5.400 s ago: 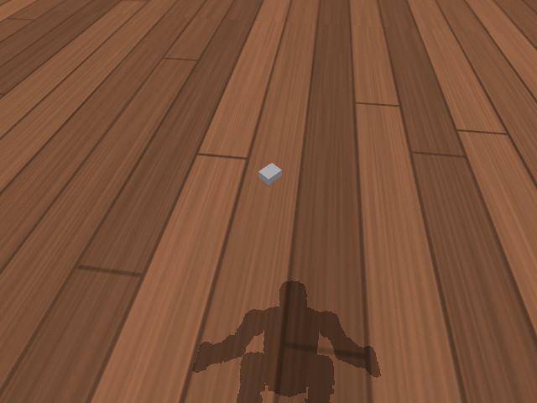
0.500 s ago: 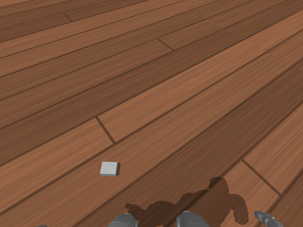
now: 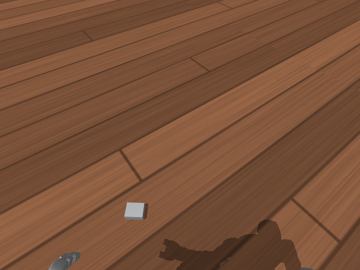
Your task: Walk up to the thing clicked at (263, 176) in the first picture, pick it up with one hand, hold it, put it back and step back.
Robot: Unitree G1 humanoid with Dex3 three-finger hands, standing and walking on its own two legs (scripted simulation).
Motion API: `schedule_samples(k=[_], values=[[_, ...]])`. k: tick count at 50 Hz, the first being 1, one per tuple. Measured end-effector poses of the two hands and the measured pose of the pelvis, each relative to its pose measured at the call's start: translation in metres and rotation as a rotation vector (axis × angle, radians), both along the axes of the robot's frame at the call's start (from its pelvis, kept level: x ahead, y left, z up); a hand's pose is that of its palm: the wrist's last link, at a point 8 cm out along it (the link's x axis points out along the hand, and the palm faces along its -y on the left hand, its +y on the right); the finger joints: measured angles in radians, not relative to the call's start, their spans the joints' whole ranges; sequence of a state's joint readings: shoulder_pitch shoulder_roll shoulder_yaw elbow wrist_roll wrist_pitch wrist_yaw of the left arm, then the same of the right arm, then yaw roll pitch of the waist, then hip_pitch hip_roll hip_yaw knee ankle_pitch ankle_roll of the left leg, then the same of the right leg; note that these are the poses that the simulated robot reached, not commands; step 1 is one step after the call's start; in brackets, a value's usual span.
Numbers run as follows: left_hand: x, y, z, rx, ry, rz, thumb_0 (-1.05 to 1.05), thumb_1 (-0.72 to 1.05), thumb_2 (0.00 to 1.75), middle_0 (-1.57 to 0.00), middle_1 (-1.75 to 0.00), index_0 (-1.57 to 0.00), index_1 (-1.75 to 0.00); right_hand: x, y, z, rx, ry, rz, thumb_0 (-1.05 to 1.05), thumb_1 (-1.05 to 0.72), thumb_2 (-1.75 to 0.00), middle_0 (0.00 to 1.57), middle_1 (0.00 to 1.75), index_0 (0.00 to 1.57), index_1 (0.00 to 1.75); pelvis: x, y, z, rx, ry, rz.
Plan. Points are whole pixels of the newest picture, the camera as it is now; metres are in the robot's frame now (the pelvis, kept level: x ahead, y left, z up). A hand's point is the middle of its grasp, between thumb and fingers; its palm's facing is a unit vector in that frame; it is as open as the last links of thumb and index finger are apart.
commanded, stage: walk up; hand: left
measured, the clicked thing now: (135, 211) +0.49 +0.29 -0.75
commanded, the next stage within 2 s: stand in 0.62 s
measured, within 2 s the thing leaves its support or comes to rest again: neither
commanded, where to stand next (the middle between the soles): +0.10 +0.03 m, yaw -1 degrees
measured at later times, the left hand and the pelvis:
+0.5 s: hand out of the picture +0.08 +0.26 -0.15, palm faces +0.01 -0.95 -0.31, open 7.3 cm; pelvis +0.00 +0.00 +0.01, yaw +0 degrees
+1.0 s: hand out of the picture +0.08 +0.26 -0.15, palm faces +0.00 -0.94 -0.33, open 7.3 cm; pelvis +0.02 +0.01 +0.01, yaw +0 degrees
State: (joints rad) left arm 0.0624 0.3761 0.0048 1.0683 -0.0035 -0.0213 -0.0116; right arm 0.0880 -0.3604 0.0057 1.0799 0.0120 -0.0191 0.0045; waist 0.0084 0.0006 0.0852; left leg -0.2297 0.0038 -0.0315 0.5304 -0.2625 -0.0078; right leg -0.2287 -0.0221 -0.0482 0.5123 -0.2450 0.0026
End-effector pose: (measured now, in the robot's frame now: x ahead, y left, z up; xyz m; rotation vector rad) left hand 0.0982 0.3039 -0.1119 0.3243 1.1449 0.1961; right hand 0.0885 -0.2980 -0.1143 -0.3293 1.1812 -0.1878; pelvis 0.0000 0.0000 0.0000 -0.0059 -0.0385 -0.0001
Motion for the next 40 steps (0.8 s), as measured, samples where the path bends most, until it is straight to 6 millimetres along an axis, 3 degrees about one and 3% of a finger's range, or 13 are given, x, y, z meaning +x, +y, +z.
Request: schedule_samples(k=[9, 26, 40], values=[[0.001, -0.009, 0.006, -0.022, -0.001, 0.007, 0.0, 0.91, 0.9, -0.2, -0.3, -0.21, -0.3, 0.007, -0.003, 0.009, 0.002, -0.022, -0.003, 0.01, -0.9, -0.89, 0.2, 0.3, 0.2, 0.3, -0.002, -0.001, 0.008, 0.002, -0.005, 0.005], [-0.023, -0.002, -0.001, -0.043, 0.078, 0.051, 0.01, 0.91, 0.9, -0.2, -0.3, -0.21, -0.3, -0.017, 0.005, 0.01, -0.005, 0.06, -0.024, 0.01, -0.9, -0.89, 0.2, 0.3, 0.2, 0.3, 0.002, 0.005, 0.012, -0.002, 0.005, 0.009], [-0.025, 0.001, 0.001, -0.03, 0.088, 0.054, 0.0, 0.91, 0.9, -0.2, -0.3, -0.21, -0.3, 0.003, 0.015, 0.009, 0.015, 0.028, -0.002, 0.01, -0.9, -0.89, 0.2, 0.3, 0.2, 0.3, 0.009, 0.008, 0.013, 0.002, 0.006, 0.008]])
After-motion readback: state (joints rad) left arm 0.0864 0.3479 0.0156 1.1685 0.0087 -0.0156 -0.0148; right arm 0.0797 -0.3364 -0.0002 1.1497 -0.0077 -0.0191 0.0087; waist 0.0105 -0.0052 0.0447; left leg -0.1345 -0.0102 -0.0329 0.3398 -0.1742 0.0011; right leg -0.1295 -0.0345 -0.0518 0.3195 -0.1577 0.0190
